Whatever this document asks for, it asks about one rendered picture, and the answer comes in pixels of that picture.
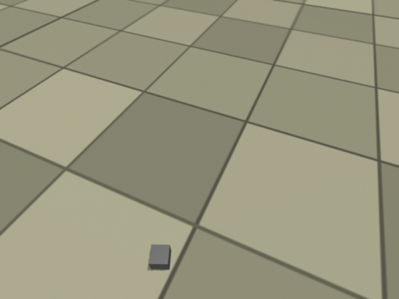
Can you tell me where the small box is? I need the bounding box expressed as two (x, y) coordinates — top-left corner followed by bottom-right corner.
(148, 244), (171, 270)

